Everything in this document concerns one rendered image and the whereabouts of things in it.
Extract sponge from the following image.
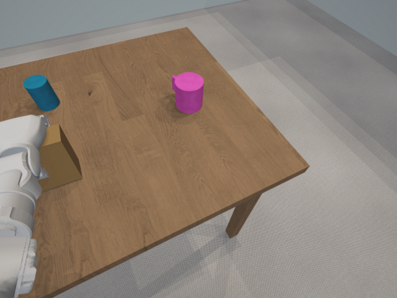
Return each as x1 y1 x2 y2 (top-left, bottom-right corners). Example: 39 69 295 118
38 124 82 191

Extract left robot upper arm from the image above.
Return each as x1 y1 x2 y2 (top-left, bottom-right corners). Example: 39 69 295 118
0 236 38 298

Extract left robot forearm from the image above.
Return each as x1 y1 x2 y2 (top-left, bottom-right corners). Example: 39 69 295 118
0 143 42 239

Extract table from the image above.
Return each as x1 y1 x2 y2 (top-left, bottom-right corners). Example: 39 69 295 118
0 27 310 298

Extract robot left hand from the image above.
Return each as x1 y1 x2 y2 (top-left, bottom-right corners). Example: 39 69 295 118
0 115 51 179

